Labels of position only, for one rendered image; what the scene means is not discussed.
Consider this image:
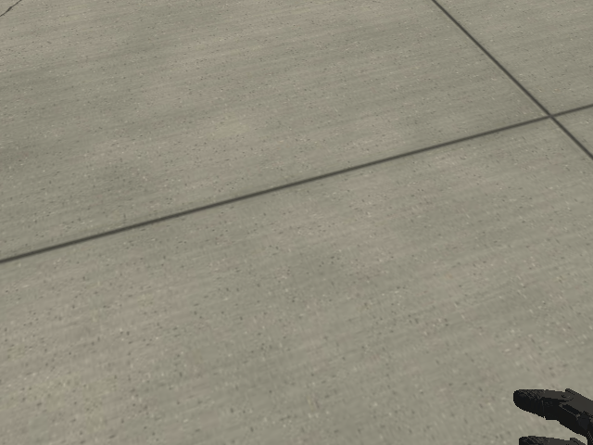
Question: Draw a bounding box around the robot right hand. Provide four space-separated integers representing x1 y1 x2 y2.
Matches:
513 388 593 445

